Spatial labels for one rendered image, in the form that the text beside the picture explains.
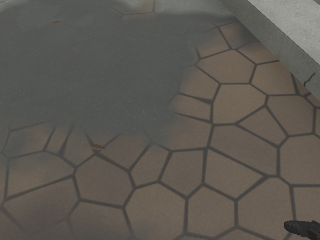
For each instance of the robot right hand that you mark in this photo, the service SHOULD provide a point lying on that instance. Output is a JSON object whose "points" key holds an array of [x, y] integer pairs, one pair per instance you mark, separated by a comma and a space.
{"points": [[306, 229]]}

